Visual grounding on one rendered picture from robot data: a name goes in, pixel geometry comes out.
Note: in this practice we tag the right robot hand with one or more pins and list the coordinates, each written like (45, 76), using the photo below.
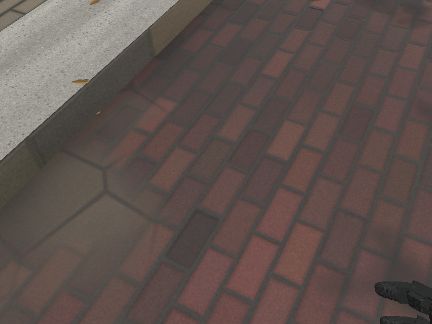
(416, 294)

